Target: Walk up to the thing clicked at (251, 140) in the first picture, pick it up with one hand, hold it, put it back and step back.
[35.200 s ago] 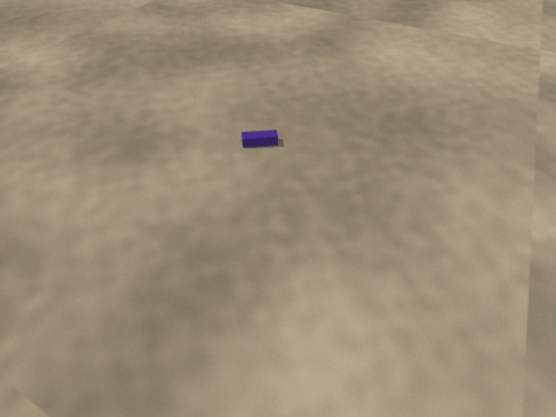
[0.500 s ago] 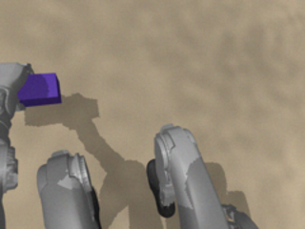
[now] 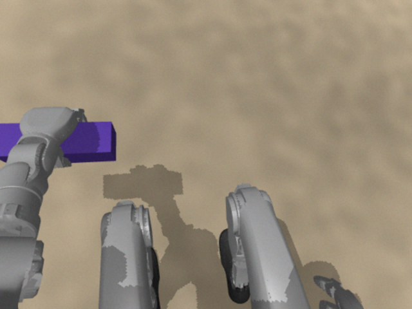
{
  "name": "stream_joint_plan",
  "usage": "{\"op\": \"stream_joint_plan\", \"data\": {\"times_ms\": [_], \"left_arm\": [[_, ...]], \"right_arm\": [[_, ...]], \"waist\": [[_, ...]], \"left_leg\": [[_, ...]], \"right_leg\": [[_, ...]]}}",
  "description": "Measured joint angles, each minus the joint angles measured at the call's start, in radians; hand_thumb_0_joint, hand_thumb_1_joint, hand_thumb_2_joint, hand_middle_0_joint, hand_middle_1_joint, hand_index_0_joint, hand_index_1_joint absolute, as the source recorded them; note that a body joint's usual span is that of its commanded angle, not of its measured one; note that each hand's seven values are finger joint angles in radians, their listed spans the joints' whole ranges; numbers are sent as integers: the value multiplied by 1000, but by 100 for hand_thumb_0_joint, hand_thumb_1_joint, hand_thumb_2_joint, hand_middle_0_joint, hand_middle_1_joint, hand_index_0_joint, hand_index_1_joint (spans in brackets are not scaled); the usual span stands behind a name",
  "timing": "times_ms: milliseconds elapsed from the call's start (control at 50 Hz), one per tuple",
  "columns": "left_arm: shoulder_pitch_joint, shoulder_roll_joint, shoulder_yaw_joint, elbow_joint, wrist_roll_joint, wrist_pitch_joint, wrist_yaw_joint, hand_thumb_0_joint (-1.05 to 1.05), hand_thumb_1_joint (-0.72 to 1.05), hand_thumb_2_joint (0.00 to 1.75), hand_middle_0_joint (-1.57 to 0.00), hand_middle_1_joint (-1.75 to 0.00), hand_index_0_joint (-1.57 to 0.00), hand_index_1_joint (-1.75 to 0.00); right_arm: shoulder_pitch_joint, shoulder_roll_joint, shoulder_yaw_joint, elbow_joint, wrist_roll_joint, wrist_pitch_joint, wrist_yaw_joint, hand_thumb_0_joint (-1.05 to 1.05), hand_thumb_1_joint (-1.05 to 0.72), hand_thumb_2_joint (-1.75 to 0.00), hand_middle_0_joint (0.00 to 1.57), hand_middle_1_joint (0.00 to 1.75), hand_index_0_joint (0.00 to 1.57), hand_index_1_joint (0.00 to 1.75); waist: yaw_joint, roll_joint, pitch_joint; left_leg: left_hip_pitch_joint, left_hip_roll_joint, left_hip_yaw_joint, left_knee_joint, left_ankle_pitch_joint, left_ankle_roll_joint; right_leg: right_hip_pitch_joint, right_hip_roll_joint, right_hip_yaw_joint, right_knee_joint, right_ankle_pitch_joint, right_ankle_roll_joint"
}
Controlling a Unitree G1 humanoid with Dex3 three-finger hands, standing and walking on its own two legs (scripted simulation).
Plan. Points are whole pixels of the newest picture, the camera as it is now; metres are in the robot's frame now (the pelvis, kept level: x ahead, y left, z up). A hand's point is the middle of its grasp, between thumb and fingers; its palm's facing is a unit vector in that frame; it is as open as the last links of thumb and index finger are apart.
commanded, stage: lift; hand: left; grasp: from above
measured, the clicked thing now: (61, 143) +0.46 +0.27 -0.14
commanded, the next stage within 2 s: hold in 1.20 s
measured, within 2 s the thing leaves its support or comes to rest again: neither
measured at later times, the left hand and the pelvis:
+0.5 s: hand out of the picture +0.38 +0.25 +0.09, palm faces -0.46 -0.06 -0.88, open 10.1 cm; pelvis +0.01 +0.00 +0.17, yaw +3 degrees
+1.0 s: hand out of the picture +0.37 +0.23 +0.21, palm faces -0.47 -0.07 -0.88, open 10.1 cm; pelvis +0.06 +0.00 +0.30, yaw +3 degrees
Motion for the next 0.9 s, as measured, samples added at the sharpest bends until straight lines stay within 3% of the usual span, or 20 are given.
{"op": "stream_joint_plan", "data": {"times_ms": [220,520,900], "left_arm": [[150,-53,-45,-165,-54,36,-24,-1,-5,69,-59,-77,-64,-68],[349,-129,-88,-276,-97,88,-26,-1,-6,69,-60,-76,-65,-67],[410,-223,-143,-156,-71,107,65,-1,-6,69,-60,-76,-65,-67]], "right_arm": [[-39,24,-17,-8,39,2,-44,1,-91,-90,20,30,20,30],[-25,58,-20,37,76,-10,-116,1,-90,-90,20,30,20,30],[38,49,-42,104,79,-59,-140,1,-90,-90,20,30,20,30]], "waist": [[46,1,-35],[76,-1,-26],[95,-16,17]], "left_leg": [[223,6,21,-191,9,1],[699,27,54,-587,70,-5],[1199,35,80,-1031,174,-14]], "right_leg": [[211,-3,9,-180,11,2],[665,9,23,-562,80,-7],[1152,15,32,-996,184,-16]]}}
